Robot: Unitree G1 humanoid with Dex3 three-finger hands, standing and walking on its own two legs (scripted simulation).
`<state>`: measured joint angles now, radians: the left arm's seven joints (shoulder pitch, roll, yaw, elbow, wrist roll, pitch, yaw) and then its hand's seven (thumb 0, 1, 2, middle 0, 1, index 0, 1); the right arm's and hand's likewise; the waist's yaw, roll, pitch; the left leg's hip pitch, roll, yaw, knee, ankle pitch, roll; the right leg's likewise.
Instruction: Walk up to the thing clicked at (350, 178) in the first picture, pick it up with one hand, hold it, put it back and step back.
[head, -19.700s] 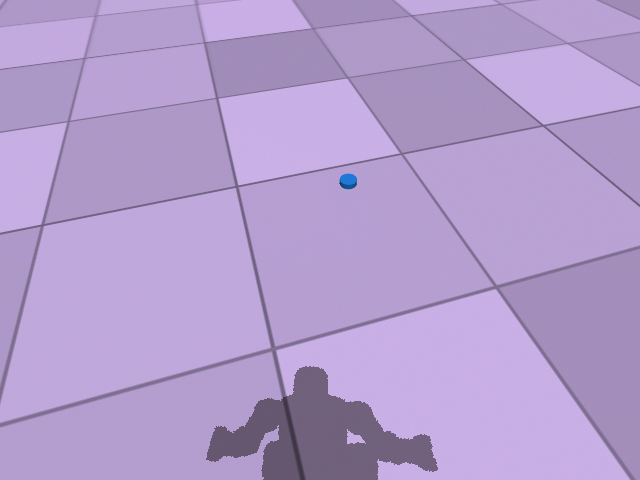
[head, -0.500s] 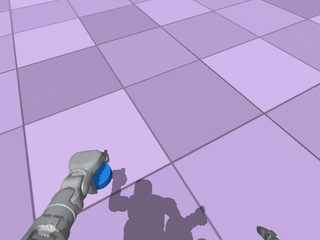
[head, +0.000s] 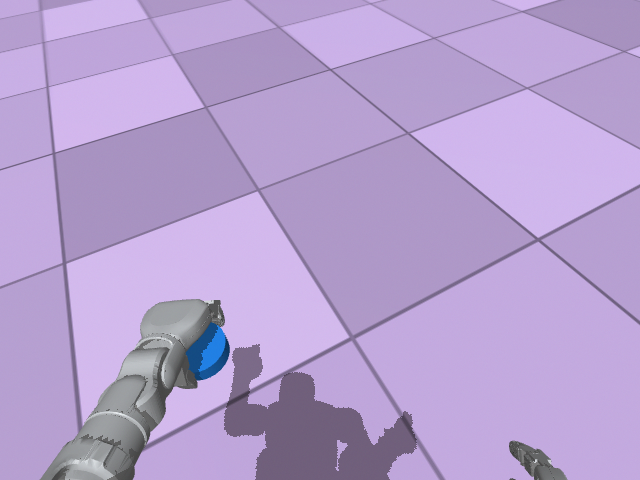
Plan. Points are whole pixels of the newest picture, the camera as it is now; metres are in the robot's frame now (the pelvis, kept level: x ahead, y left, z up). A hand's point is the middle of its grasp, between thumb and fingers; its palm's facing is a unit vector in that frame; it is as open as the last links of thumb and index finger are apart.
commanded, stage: hold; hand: left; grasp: from above
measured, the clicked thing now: (200, 350) +0.31 +0.22 -0.08
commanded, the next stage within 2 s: crouch in 1.26 s
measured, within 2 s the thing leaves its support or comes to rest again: neither
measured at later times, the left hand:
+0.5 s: hand (187, 356) +0.28 +0.21 -0.03, palm faces -0.43 -0.06 -0.90, open 10.7 cm
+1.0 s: hand (184, 355) +0.28 +0.22 -0.02, palm faces -0.43 -0.06 -0.90, open 10.7 cm
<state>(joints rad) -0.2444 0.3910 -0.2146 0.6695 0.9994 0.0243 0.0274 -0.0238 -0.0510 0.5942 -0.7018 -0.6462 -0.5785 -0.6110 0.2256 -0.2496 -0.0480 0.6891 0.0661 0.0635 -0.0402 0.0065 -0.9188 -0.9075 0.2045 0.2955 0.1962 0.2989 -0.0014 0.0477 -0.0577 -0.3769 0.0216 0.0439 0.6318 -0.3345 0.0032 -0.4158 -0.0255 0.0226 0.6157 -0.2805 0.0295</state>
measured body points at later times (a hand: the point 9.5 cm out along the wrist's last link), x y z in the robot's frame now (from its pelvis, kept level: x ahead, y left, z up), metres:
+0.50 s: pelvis -0.01 -0.01 +0.01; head +0.00 -0.03 +0.46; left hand +0.30 +0.22 +0.02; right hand +0.14 -0.27 -0.11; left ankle -0.01 +0.11 -0.73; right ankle +0.02 -0.14 -0.73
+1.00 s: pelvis -0.01 -0.01 +0.01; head +0.00 -0.04 +0.46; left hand +0.30 +0.22 +0.03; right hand +0.15 -0.26 -0.10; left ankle -0.01 +0.11 -0.73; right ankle +0.02 -0.14 -0.73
